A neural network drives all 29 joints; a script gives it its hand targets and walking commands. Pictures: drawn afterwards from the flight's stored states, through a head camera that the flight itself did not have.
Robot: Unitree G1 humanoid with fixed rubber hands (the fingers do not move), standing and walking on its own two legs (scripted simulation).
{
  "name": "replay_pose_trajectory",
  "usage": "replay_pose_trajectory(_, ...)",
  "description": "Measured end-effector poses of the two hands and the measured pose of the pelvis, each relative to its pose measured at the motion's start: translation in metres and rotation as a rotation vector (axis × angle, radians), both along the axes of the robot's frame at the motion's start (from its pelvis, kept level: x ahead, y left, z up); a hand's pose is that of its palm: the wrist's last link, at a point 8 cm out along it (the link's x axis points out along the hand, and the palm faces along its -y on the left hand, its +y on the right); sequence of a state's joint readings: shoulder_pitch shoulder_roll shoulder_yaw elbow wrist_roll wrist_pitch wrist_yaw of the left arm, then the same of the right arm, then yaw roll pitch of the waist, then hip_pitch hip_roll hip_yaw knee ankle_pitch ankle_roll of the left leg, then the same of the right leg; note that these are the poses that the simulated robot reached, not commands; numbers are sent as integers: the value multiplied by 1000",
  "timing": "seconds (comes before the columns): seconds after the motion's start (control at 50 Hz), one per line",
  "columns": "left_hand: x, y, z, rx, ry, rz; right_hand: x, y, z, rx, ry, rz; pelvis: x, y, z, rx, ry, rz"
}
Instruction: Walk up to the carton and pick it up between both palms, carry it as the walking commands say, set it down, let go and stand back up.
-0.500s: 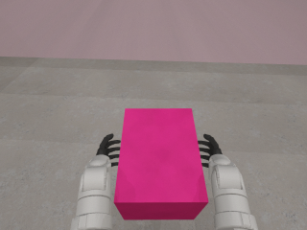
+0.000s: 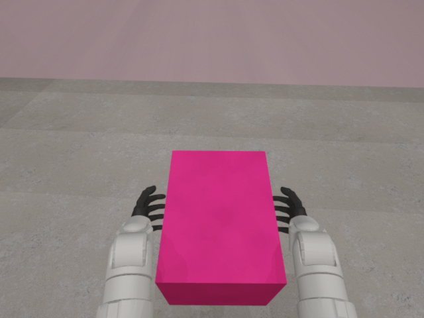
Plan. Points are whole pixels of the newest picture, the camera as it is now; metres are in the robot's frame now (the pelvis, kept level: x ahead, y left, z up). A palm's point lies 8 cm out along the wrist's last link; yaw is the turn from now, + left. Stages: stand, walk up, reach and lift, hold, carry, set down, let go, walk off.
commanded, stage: reach and lift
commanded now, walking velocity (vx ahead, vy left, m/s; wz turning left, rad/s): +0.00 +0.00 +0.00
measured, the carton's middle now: (218, 226) +0.33 +0.00 -0.03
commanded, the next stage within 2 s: hold in 0.44 s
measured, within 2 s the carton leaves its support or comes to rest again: neither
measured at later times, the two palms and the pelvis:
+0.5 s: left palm (141, 232) +0.28 +0.15 +0.05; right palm (301, 231) +0.28 -0.15 +0.04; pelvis -0.01 +0.00 +0.00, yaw +0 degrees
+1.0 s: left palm (140, 231) +0.28 +0.15 +0.05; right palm (300, 231) +0.28 -0.15 +0.04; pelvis -0.01 +0.00 +0.00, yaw +0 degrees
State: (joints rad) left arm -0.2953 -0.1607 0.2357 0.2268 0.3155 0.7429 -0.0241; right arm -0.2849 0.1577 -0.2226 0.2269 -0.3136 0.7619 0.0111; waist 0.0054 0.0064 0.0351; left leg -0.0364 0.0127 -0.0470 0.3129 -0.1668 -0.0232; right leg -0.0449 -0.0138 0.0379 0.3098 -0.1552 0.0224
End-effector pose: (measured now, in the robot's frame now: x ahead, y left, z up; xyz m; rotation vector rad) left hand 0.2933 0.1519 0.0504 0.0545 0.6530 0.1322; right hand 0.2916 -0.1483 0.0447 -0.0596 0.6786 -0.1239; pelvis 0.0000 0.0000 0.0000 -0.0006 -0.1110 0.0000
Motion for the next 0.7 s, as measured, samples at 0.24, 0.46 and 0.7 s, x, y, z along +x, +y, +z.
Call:
replay_pose_trajectory(0.24,-9,-2,-2,-1,6,-3,-7,-3,-1,-3,5,10,0,-5,0,0,-8,3)
replay_pose_trajectory(0.46,-17,-2,-3,-1,7,-9,-14,-3,-1,-6,4,9,-5,-4,-1,-1,-17,6)
replay_pose_trajectory(0.7,-18,0,-3,-1,7,-7,-17,-1,0,-4,1,5,-10,-1,-1,0,-21,4)
